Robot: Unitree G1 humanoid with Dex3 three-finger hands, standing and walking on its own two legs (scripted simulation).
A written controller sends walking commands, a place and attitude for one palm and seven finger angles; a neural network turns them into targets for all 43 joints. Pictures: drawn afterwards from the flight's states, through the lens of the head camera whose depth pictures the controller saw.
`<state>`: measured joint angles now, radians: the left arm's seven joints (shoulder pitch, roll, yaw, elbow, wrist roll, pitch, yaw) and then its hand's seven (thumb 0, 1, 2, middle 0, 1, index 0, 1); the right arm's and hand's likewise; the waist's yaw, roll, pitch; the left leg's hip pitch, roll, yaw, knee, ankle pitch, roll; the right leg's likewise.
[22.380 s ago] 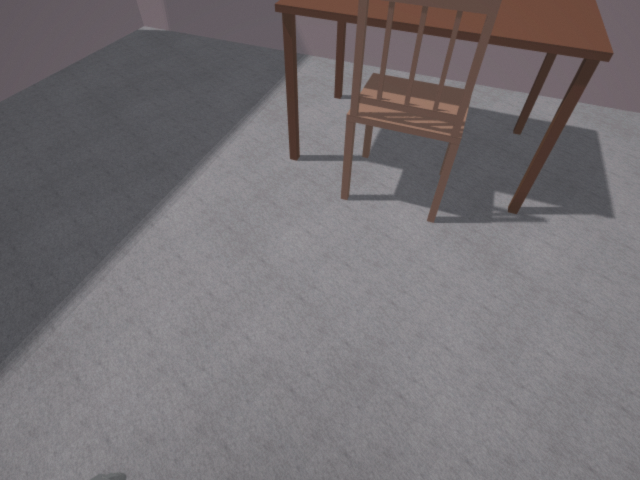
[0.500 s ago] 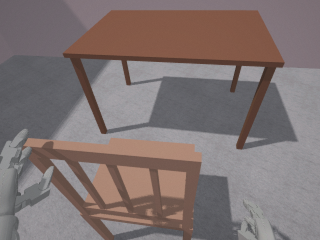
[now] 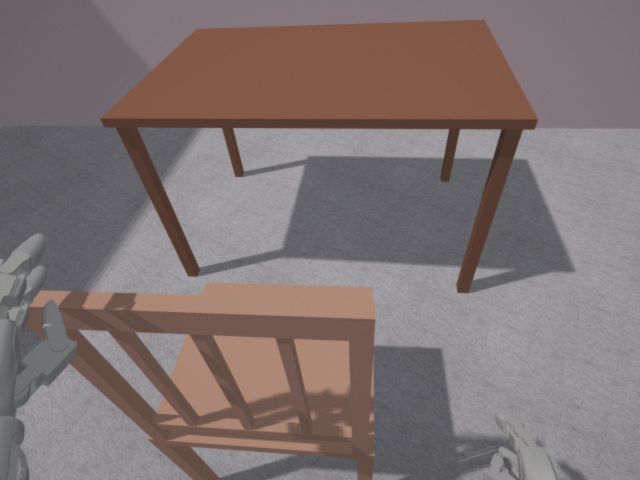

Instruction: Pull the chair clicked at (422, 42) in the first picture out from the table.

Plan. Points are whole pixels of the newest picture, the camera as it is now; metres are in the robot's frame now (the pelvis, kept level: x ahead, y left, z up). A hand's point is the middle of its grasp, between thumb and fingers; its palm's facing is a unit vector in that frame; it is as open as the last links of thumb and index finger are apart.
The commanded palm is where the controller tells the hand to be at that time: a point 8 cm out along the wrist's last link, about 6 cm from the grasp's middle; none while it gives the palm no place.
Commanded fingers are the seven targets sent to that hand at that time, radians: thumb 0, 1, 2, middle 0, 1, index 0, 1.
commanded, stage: step back with the hand held close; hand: left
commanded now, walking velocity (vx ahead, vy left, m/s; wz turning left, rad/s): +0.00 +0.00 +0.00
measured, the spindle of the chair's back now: (228, 385) +0.26 +0.19 -0.08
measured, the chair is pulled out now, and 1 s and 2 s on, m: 0.55 0.55 0.55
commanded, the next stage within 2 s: stop stepping back and stand still in 1.88 s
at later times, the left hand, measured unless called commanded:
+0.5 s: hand (26, 380) +0.15 +0.28 +0.16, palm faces +0.40 -0.75 -0.53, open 7.4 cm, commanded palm +0.10 +0.32 +0.18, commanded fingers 0.00 0.90 0.90 -0.20 -0.30 -0.20 -0.30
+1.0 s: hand out of the picture +0.10 +0.30 +0.17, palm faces +0.48 -0.71 -0.51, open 7.4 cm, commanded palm +0.03 +0.33 +0.18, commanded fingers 0.00 0.90 0.90 -0.20 -0.30 -0.20 -0.30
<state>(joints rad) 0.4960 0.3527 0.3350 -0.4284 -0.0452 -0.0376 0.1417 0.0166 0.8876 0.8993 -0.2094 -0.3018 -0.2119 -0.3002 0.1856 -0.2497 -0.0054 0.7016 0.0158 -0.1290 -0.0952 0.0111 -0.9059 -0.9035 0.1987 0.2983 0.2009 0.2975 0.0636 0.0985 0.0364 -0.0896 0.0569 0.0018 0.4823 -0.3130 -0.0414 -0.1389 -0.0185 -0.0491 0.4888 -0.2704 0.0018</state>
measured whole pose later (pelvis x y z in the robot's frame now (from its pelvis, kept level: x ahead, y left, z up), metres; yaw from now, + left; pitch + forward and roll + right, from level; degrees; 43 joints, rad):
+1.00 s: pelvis -0.10 +0.03 -0.01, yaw +1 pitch -1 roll -1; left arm 0.52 0.42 0.45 -0.51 0.01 -0.20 0.19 0.02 0.89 0.90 -0.21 -0.30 -0.21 -0.30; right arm 0.22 -0.21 0.00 0.63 0.00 -0.15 -0.10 0.01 -0.90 -0.90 0.20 0.30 0.20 0.30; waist 0.01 0.01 0.06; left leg -0.39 0.02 0.02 0.62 -0.23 0.01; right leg -0.39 -0.03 0.01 0.52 -0.11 0.03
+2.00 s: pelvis -0.21 +0.00 -0.01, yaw -1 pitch -1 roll -2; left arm 0.50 0.44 0.44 -0.59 0.00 -0.30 0.13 0.02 0.89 0.90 -0.21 -0.30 -0.21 -0.30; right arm 0.16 -0.18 -0.01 0.69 -0.02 -0.19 -0.05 0.01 -0.90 -0.90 0.20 0.30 0.21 0.30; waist 0.01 -0.01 0.07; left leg -0.47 0.06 0.00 0.77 -0.35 -0.03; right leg -0.32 -0.01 -0.02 0.58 -0.26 0.01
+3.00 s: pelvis -0.41 +0.02 +0.00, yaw +0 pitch -2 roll +1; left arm 0.46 0.37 0.39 -0.41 0.00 -0.18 0.16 0.02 0.89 0.90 -0.20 -0.30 -0.21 -0.30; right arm 0.32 -0.20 0.02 0.69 0.00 -0.14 -0.09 0.01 -0.90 -0.90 0.20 0.30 0.20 0.30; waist 0.04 -0.07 -0.08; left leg -0.24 0.02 0.08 0.62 -0.39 0.05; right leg -0.28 -0.02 -0.08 0.54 -0.26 -0.07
